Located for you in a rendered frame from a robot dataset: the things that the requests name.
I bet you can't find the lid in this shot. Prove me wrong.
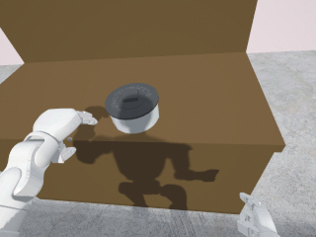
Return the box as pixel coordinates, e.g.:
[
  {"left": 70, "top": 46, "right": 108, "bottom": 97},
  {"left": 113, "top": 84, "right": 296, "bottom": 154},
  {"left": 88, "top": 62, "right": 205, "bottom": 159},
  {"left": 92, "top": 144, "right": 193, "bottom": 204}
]
[{"left": 105, "top": 83, "right": 159, "bottom": 120}]

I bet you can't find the left robot forearm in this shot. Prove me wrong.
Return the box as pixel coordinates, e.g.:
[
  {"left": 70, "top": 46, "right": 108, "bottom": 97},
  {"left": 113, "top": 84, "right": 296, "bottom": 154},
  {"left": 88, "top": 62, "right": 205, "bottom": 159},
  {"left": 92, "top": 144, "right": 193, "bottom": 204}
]
[{"left": 0, "top": 131, "right": 59, "bottom": 237}]

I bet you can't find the robot left hand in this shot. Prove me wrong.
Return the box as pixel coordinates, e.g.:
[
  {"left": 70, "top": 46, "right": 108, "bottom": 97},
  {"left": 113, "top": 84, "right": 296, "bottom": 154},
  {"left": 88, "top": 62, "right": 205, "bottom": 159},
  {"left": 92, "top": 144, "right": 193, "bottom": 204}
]
[{"left": 33, "top": 108, "right": 98, "bottom": 164}]

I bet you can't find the robot right hand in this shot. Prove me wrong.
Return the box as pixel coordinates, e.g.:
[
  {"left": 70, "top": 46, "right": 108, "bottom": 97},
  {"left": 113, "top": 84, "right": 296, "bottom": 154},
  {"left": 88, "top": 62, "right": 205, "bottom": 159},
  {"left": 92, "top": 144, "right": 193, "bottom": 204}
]
[{"left": 237, "top": 193, "right": 277, "bottom": 237}]

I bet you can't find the knob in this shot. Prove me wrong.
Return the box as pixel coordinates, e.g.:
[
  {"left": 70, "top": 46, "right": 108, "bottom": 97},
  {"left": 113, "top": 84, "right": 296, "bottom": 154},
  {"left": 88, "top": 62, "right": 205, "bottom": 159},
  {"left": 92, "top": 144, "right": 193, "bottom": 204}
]
[{"left": 121, "top": 88, "right": 139, "bottom": 103}]

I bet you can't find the table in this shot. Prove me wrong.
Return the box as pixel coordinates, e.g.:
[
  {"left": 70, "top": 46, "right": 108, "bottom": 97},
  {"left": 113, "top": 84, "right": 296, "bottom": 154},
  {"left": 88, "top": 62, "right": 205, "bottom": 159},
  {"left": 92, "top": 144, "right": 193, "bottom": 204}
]
[{"left": 0, "top": 0, "right": 285, "bottom": 215}]

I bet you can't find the pot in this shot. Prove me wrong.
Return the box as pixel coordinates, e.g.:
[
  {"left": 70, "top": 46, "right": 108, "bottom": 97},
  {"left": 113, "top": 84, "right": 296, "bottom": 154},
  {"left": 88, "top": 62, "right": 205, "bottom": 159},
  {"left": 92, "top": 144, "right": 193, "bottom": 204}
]
[{"left": 111, "top": 104, "right": 159, "bottom": 134}]

